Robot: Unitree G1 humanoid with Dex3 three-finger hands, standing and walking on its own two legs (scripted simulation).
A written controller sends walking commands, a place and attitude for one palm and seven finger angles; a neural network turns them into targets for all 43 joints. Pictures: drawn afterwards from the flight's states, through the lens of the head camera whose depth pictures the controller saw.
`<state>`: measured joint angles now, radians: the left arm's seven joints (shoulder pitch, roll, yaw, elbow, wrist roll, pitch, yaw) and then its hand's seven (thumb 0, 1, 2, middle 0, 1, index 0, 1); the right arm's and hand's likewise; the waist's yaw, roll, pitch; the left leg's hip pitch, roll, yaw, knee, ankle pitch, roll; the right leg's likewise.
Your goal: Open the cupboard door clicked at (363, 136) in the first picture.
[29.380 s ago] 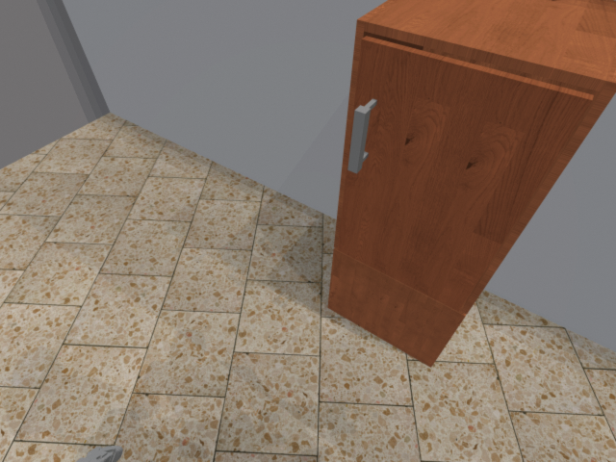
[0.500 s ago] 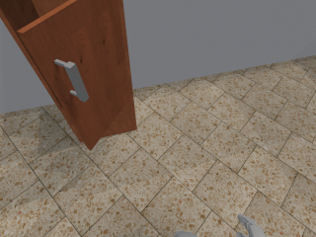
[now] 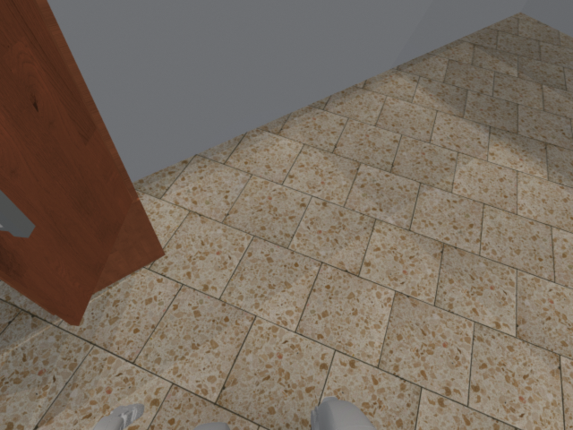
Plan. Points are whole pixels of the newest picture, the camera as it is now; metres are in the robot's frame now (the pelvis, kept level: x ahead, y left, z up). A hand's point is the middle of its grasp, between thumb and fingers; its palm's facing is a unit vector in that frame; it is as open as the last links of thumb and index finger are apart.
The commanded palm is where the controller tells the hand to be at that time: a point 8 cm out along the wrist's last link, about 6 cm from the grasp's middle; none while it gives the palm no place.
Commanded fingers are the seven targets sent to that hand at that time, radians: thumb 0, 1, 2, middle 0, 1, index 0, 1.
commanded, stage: walk to a spot facing it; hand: left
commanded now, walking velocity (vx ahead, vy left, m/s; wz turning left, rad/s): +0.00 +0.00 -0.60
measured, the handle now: out of the picture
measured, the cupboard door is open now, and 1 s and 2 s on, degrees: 48 48 48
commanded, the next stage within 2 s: turn to face it in 1.78 s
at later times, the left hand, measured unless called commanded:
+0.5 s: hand (195, 382) +0.20 +0.15 -0.16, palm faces -0.35 -0.92 -0.18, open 7.4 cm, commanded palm none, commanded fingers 0.00 0.90 0.90 -0.20 -0.30 -0.20 -0.30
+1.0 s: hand (290, 303) +0.35 +0.00 -0.17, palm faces -0.58 -0.80 -0.15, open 7.3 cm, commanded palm none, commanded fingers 0.00 0.90 0.90 -0.20 -0.30 -0.20 -0.30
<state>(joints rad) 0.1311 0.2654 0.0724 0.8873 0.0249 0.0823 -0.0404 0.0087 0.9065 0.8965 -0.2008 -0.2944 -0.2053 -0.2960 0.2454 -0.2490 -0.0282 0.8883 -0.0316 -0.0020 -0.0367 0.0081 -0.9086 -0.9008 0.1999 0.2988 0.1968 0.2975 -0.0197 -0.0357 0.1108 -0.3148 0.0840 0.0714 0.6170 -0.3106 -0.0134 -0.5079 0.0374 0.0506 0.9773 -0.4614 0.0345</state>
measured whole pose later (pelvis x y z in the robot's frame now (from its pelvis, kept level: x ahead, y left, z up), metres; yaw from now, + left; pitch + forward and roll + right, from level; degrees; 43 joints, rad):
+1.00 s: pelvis +0.20 -0.12 +0.00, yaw -36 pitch +1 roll -2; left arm 0.24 0.20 0.06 0.98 0.03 -0.01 -0.04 0.01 0.92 0.90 -0.20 -0.29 -0.21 -0.30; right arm 0.22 -0.21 -0.04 0.89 -0.03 -0.07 0.01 0.01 -0.91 -0.90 0.20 0.30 0.20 0.30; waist -0.03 -0.01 0.05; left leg -0.38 0.11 0.08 0.58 -0.27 -0.04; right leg -0.26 0.03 0.02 0.59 -0.36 -0.02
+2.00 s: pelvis +0.50 -0.47 +0.01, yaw -43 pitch +0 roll +0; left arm 0.16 0.17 0.06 1.01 0.02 -0.07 0.00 0.00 0.92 0.90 -0.20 -0.29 -0.20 -0.30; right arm 0.30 -0.18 -0.05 1.09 -0.02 0.00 -0.01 0.01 -0.92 -0.90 0.20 0.30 0.20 0.30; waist -0.04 0.00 0.06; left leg -0.42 0.10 0.08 0.99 -0.45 -0.04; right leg -0.25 -0.05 -0.16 0.53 -0.29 -0.02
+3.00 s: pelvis +0.57 -0.63 -0.01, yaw -8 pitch +1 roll +1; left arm 0.17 0.27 0.06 0.84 0.03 0.02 0.00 0.01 0.91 0.90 -0.20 -0.29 -0.20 -0.30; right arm 0.15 -0.24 -0.06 0.89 -0.02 0.07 0.01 0.01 -0.90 -0.90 0.20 0.30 0.20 0.30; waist 0.00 0.00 0.09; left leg -0.40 0.00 -0.08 0.71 -0.37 -0.04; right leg -0.34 -0.06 -0.03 0.63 -0.34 0.04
